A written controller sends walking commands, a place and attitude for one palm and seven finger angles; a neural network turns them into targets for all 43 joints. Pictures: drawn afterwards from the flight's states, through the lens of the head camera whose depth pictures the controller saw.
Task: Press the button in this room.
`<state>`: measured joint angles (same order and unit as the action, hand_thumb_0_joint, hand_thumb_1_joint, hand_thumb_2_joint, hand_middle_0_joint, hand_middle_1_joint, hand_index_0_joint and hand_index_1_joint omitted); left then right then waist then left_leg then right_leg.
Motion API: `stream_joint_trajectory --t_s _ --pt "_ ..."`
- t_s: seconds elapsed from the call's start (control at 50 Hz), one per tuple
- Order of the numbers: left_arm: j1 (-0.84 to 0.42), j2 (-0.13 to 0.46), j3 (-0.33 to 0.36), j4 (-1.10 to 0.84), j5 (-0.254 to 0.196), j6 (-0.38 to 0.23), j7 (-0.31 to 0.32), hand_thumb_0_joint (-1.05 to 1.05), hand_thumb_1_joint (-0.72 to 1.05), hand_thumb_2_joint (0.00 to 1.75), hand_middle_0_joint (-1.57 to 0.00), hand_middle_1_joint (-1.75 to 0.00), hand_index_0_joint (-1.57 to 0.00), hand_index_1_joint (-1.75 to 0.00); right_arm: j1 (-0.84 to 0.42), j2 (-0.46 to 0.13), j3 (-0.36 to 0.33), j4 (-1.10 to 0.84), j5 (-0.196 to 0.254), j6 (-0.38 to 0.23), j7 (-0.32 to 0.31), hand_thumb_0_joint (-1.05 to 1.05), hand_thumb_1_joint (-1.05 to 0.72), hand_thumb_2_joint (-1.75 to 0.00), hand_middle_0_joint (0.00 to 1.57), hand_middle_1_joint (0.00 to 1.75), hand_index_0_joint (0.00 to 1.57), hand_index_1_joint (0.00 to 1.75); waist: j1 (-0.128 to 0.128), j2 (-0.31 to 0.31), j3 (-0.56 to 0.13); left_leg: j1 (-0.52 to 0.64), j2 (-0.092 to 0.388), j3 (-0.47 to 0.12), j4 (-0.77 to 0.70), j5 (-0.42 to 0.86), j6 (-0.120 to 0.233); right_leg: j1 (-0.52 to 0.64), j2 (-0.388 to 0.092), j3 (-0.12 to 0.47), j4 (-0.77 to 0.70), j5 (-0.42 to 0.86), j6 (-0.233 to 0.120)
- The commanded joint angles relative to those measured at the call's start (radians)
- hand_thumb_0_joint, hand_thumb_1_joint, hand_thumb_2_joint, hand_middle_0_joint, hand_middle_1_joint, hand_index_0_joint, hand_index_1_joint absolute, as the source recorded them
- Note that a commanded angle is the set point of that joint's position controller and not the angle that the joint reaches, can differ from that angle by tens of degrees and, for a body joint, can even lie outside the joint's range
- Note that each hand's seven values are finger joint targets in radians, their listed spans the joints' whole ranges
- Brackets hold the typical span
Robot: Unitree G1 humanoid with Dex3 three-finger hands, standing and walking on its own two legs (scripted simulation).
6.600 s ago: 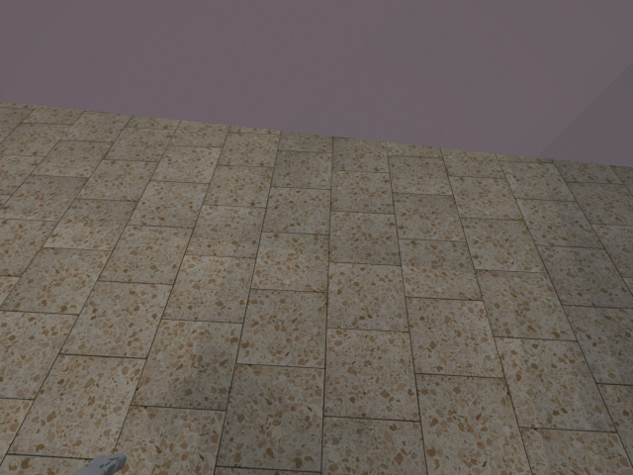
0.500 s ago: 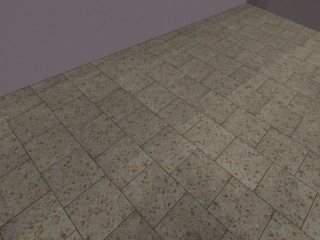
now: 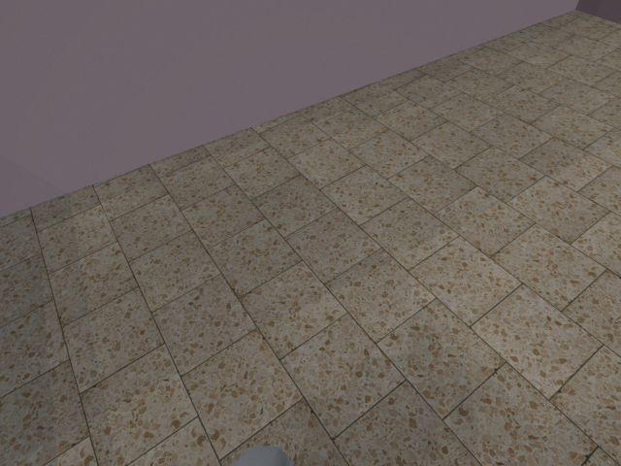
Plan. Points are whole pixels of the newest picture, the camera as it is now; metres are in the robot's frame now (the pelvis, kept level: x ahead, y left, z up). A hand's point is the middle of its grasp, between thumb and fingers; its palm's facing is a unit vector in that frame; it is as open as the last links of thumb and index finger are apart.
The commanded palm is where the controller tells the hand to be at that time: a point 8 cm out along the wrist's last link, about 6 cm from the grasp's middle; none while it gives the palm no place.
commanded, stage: turn or walk to find it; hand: left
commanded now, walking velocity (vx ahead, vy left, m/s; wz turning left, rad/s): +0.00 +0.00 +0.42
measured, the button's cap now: out of the picture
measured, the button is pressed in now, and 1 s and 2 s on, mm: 0 0 0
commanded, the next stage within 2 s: none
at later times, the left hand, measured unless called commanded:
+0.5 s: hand out of the picture -0.04 +0.26 -0.17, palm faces +0.26 -0.93 -0.25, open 7.4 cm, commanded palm none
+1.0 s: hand out of the picture -0.07 +0.20 -0.15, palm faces +0.43 -0.87 -0.25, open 7.4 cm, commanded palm none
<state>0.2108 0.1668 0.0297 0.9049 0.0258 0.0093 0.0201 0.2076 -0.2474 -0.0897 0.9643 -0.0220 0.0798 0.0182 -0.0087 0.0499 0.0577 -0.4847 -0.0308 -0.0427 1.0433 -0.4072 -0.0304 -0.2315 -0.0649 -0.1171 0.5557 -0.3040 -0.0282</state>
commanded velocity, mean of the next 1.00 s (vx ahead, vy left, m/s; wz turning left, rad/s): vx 0.00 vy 0.00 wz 0.42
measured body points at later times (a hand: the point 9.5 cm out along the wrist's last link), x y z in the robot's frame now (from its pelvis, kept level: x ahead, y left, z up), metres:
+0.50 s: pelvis -0.03 +0.04 +0.00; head -0.01 +0.06 +0.45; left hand -0.05 +0.31 -0.15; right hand +0.11 -0.18 -0.13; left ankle -0.05 +0.14 -0.74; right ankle -0.02 -0.10 -0.67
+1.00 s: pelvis -0.05 +0.00 +0.00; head -0.02 -0.01 +0.45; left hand -0.09 +0.24 -0.13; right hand +0.10 -0.22 -0.15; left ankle -0.13 +0.13 -0.67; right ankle -0.01 -0.10 -0.74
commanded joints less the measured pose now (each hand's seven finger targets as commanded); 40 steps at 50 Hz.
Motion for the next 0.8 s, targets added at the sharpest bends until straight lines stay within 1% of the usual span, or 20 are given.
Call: stream_joint_trajectory --t_s 0.0,0.12,0.18,0.22,0.26,0.28,0.3,0.32,0.34,0.36,0.38,0.42,0.58,0.62,0.66,0.68,0.7,0.72,0.74,0.78 --pt "-0.021 0.180 0.048 -0.063 -0.002 -0.024 0.016 0.00 0.90 0.90 -0.20 -0.30 -0.20 -0.30 0.004 -0.058 -0.013 -0.052 -0.001 -0.022 0.004 0.00 -0.90 -0.90 0.20 0.30 0.20 0.30 -0.005 -0.218 -0.012 -0.068 0.051 0.008 0.153 0.056 -0.028 0.035 -0.237 0.128 -0.257 0.248 -0.067" --pt "0.077 0.225 0.060 -0.013 0.006 -0.018 0.016 0.00 0.90 0.90 -0.20 -0.30 -0.20 -0.30 -0.090 -0.040 0.004 -0.065 0.005 -0.026 0.001 0.00 -0.90 -0.90 0.20 0.30 0.20 0.30 0.056 -0.210 -0.035 -0.003 0.065 0.072 -0.107 -0.044 -0.038 0.121 -0.288 0.113 -0.222 0.356 -0.108" --pt "0.084 0.248 0.069 0.006 0.008 -0.013 0.014 0.00 0.90 0.90 -0.20 -0.30 -0.20 -0.30 -0.096 -0.034 0.015 -0.069 0.014 -0.038 -0.002 0.00 -0.90 -0.90 0.20 0.30 0.20 0.30 0.065 -0.245 -0.069 0.061 0.061 0.105 -0.252 -0.073 -0.027 0.158 -0.305 0.096 -0.171 0.451 -0.117" --pt "0.078 0.255 0.073 0.013 0.006 -0.009 0.012 0.00 0.90 0.90 -0.20 -0.30 -0.20 -0.30 -0.061 -0.032 0.018 -0.060 0.015 -0.045 -0.006 0.00 -0.90 -0.90 0.20 0.30 0.20 0.30 0.048 -0.253 -0.098 0.126 0.048 0.135 -0.371 -0.022 -0.019 0.161 -0.298 0.068 -0.119 0.501 -0.096" --pt "0.065 0.246 0.071 0.016 -0.005 -0.002 0.009 0.00 0.90 0.90 -0.20 -0.30 -0.20 -0.30 -0.009 -0.053 0.017 -0.043 0.012 -0.055 -0.009 0.00 -0.90 -0.90 0.20 0.30 0.20 0.30 0.015 -0.209 -0.119 0.273 0.052 0.143 -0.574 0.146 -0.003 0.089 -0.271 0.013 -0.033 0.436 -0.032" --pt "0.059 0.219 0.068 0.007 -0.012 0.004 0.006 0.00 0.90 0.90 -0.20 -0.30 -0.20 -0.30 0.030 -0.099 0.008 -0.041 0.010 -0.065 -0.006 0.00 -0.90 -0.90 0.20 0.30 0.20 0.30 -0.011 -0.085 -0.144 0.405 0.122 0.054 -0.677 0.276 0.022 -0.022 -0.226 -0.032 0.097 0.302 0.017" --pt "0.066 0.152 0.056 -0.029 -0.017 0.010 -0.001 0.00 0.90 0.90 -0.20 -0.30 -0.20 -0.30 0.057 -0.200 -0.015 -0.044 0.001 -0.072 -0.011 0.00 -0.90 -0.90 0.20 0.30 0.20 0.30 -0.022 0.217 -0.139 0.517 0.366 -0.254 -0.697 0.595 0.129 -0.281 -0.098 -0.076 0.286 -0.125 0.093" --pt "-0.004 0.145 0.039 -0.052 -0.005 0.022 0.004 0.00 0.90 0.90 -0.20 -0.30 -0.20 -0.30 0.093 -0.229 -0.021 -0.032 0.002 -0.063 -0.018 0.00 -0.90 -0.90 0.20 0.30 0.20 0.30 -0.056 0.228 -0.119 0.444 0.443 -0.308 -0.730 0.633 0.217 -0.306 -0.063 -0.003 0.439 -0.338 0.097" --pt "-0.050 0.147 0.044 -0.050 -0.005 0.031 0.009 0.00 0.90 0.90 -0.20 -0.30 -0.20 -0.30 0.090 -0.207 -0.018 -0.020 0.001 -0.066 -0.030 0.00 -0.90 -0.90 0.20 0.30 0.20 0.30 -0.059 0.219 -0.108 0.402 0.404 -0.287 -0.733 0.594 0.217 -0.322 -0.063 0.069 0.511 -0.298 0.095" --pt "-0.063 0.156 0.049 -0.040 -0.009 0.031 0.003 0.00 0.90 0.90 -0.20 -0.30 -0.20 -0.30 0.039 -0.183 -0.010 -0.031 0.000 -0.064 -0.036 0.00 -0.90 -0.90 0.20 0.30 0.20 0.30 -0.039 0.202 -0.061 0.361 0.358 -0.241 -0.730 0.548 0.211 -0.333 -0.064 0.087 0.548 -0.231 0.093" --pt "-0.046 0.160 0.050 -0.023 -0.009 0.027 -0.004 0.00 0.90 0.90 -0.20 -0.30 -0.20 -0.30 -0.012 -0.153 0.001 -0.045 0.001 -0.066 -0.037 0.00 -0.90 -0.90 0.20 0.30 0.20 0.30 -0.014 0.156 -0.047 0.327 0.323 -0.192 -0.728 0.518 0.197 -0.318 -0.065 0.091 0.555 -0.170 0.096" --pt "-0.005 0.148 0.049 -0.003 -0.010 0.025 -0.010 0.00 0.90 0.90 -0.20 -0.30 -0.20 -0.30 -0.047 -0.146 0.006 -0.060 0.002 -0.072 -0.037 0.00 -0.90 -0.90 0.20 0.30 0.20 0.30 0.006 0.107 -0.053 0.324 0.272 -0.136 -0.725 0.533 0.182 -0.284 -0.048 0.081 0.526 -0.123 0.104" --pt "-0.036 0.126 0.039 -0.038 -0.015 0.020 -0.005 0.00 0.90 0.90 -0.20 -0.30 -0.20 -0.30 -0.010 -0.159 -0.010 -0.065 -0.004 -0.060 -0.029 0.00 -0.90 -0.90 0.20 0.30 0.20 0.30 -0.022 0.105 -0.071 0.322 0.262 -0.222 -0.703 0.494 0.201 -0.175 0.004 0.069 0.247 -0.148 0.102" --pt "-0.007 0.125 0.039 -0.037 -0.018 0.014 -0.002 0.00 0.90 0.90 -0.20 -0.30 -0.20 -0.30 -0.021 -0.160 -0.014 -0.072 -0.004 -0.057 -0.026 0.00 -0.90 -0.90 0.20 0.30 0.20 0.30 -0.010 0.114 -0.089 0.303 0.247 -0.242 -0.678 0.522 0.193 -0.108 0.025 0.061 0.144 -0.116 0.096" --pt "0.057 0.134 0.042 -0.024 -0.019 0.004 0.002 0.00 0.90 0.90 -0.20 -0.30 -0.20 -0.30 -0.039 -0.152 -0.016 -0.081 0.001 -0.055 -0.024 0.00 -0.90 -0.90 0.20 0.30 0.20 0.30 0.025 0.099 -0.111 0.234 0.210 -0.234 -0.616 0.495 0.159 0.028 0.030 0.050 -0.047 0.024 0.092" --pt "0.094 0.162 0.047 -0.018 -0.016 -0.005 0.006 0.00 0.90 0.90 -0.20 -0.30 -0.20 -0.30 -0.043 -0.132 -0.015 -0.087 0.008 -0.056 -0.020 0.00 -0.90 -0.90 0.20 0.30 0.20 0.30 0.043 0.037 -0.126 0.171 0.165 -0.209 -0.555 0.414 0.116 0.131 -0.004 0.079 -0.176 0.109 0.084" --pt "0.109 0.231 0.061 -0.018 -0.002 -0.016 0.013 0.00 0.90 0.90 -0.20 -0.30 -0.20 -0.30 -0.023 -0.074 -0.007 -0.102 0.016 -0.058 -0.015 0.00 -0.90 -0.90 0.20 0.30 0.20 0.30 0.045 -0.163 -0.137 -0.002 0.064 -0.097 -0.396 0.194 0.052 0.256 -0.199 0.265 -0.253 0.131 0.026" --pt "0.105 0.298 0.071 -0.031 0.005 -0.016 0.015 0.00 0.90 0.90 -0.20 -0.30 -0.20 -0.30 -0.053 -0.044 -0.001 -0.132 0.011 -0.056 -0.013 0.00 -0.90 -0.90 0.20 0.30 0.20 0.30 0.062 -0.329 -0.093 -0.098 -0.035 0.006 -0.185 -0.145 0.006 0.200 -0.398 0.435 -0.286 0.228 -0.091" --pt "0.081 0.281 0.078 -0.042 -0.004 -0.018 0.018 0.00 0.90 0.90 -0.20 -0.30 -0.20 -0.30 -0.064 -0.089 -0.013 -0.127 0.000 -0.038 -0.016 0.00 -0.90 -0.90 0.20 0.30 0.20 0.30 0.063 -0.335 -0.078 -0.082 0.013 -0.053 -0.014 -0.164 0.012 0.077 -0.415 0.431 -0.313 0.157 -0.136" --pt "-0.024 0.223 0.061 -0.063 -0.005 -0.011 0.020 0.00 0.90 0.90 -0.20 -0.30 -0.20 -0.30 -0.046 -0.086 -0.020 -0.091 0.001 -0.025 -0.006 0.00 -0.90 -0.90 0.20 0.30 0.20 0.30 0.005 -0.185 0.002 -0.079 0.042 -0.045 0.150 -0.057 0.008 -0.023 -0.325 0.307 -0.302 0.100 -0.113"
